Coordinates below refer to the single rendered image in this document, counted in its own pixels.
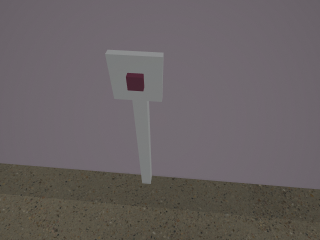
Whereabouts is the button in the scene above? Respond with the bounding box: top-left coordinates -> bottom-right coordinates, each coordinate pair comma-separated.
126,73 -> 145,92

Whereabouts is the panel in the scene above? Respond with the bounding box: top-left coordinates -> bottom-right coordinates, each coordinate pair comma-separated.
105,49 -> 164,184

